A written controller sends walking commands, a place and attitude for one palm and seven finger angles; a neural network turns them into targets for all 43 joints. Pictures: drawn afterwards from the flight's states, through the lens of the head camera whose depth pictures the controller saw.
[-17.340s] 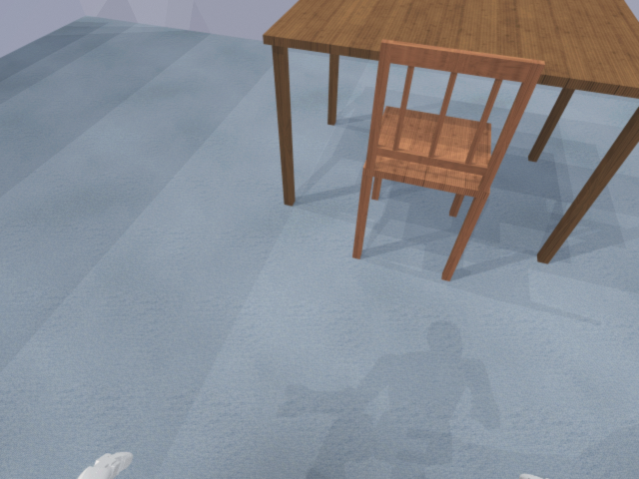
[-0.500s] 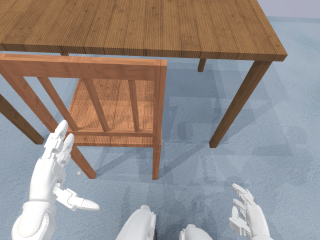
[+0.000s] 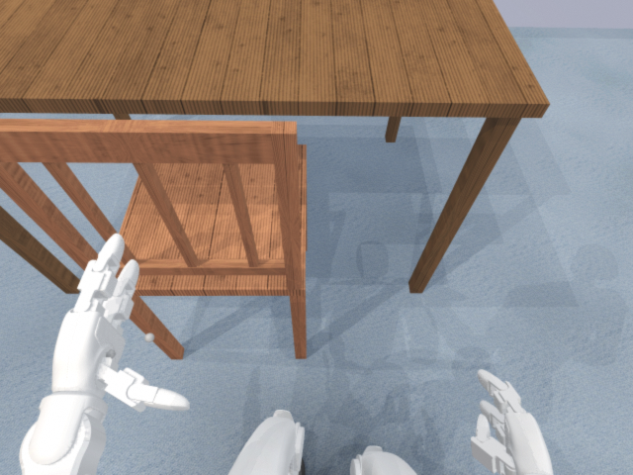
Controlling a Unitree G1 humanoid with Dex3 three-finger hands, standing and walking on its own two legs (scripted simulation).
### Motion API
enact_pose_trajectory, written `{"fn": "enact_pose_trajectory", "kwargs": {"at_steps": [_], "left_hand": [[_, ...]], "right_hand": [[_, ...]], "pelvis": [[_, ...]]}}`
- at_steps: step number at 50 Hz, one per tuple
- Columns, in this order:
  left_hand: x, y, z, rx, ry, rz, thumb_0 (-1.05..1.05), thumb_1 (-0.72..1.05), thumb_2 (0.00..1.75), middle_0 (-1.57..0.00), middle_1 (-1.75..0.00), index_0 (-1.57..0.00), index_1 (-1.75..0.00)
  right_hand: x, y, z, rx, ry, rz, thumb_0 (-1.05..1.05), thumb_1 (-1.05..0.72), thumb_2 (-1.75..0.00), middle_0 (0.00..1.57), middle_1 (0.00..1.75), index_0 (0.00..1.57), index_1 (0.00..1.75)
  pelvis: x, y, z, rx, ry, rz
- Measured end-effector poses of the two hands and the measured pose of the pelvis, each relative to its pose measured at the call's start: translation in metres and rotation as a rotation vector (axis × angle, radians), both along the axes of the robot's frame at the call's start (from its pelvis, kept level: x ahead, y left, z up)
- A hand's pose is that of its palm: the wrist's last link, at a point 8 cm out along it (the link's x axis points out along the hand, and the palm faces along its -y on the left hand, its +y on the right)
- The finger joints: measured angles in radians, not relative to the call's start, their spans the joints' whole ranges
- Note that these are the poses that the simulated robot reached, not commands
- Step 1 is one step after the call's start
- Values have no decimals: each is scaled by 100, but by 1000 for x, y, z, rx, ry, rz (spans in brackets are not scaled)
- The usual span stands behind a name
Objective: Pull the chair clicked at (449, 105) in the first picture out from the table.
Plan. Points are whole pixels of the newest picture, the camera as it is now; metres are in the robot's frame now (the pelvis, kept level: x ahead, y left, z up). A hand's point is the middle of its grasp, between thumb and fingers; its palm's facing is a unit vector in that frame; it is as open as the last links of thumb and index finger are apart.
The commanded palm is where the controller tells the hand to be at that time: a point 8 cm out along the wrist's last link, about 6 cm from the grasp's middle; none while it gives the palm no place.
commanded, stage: raise the hand toward the chair's back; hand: left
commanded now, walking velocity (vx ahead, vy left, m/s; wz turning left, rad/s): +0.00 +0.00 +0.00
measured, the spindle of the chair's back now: (171, 220) +0.45 +0.26 +0.00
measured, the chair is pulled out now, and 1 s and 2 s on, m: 0.00 0.00 0.00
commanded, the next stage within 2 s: aim the fingers beside a spindle in 0.06 s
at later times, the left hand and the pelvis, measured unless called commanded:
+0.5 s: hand (182, 334) +0.26 +0.18 +0.05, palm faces +0.08 -1.00 -0.03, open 16.9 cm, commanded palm +0.23 +0.23 +0.05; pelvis -0.01 -0.01 -0.01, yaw -1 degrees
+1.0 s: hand (212, 326) +0.28 +0.15 +0.02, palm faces +0.06 -1.00 -0.01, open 16.9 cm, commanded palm +0.26 +0.20 +0.02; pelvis -0.01 +0.01 -0.02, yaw -1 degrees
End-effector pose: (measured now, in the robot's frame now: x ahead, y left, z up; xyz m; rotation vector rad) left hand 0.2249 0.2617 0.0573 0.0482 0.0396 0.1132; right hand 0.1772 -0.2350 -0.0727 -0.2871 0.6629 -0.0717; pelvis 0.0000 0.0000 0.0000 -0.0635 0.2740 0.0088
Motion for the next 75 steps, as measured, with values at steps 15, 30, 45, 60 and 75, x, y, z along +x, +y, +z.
{"fn": "enact_pose_trajectory", "kwargs": {"at_steps": [15, 30, 45, 60, 75], "left_hand": [[1, -14, -1, 5, -16, 4, -1, -50, 30, -6, -8, -6, -8], [13, -30, -11, -11, -31, -13, -1, -50, 30, -6, -8, -6, -8], [28, -46, -23, -29, -59, -26, -1, -50, 30, -6, -8, -6, -8], [42, -61, -35, -38, -45, -31, -1, -50, 30, -6, -8, -6, -8], [54, -78, -52, -36, -27, -35, -1, -50, 30, -6, -8, -6, -8]], "right_hand": [[-3, -5, -8, 27, -7, -4, 1, -90, -89, 21, 30, 20, 30], [-20, -8, -15, 11, 36, -35, 1, -90, -89, 21, 30, 20, 30], [-12, 13, -24, 19, 44, 8, 1, -90, -89, 21, 30, 20, 30], [-11, 17, -31, 20, 88, 11, 1, -90, -89, 21, 30, 20, 30], [-17, 8, -45, 21, 135, -9, 1, -90, -89, 21, 30, 20, 30]], "pelvis": [[-5, -11, -4, 12, -1, -4], [-7, -5, -9, 11, 11, -14], [-11, 5, -18, -5, 30, -8], [-7, 8, -22, -9, 46, -10], [-8, 3, -29, -2, 68, -16]]}}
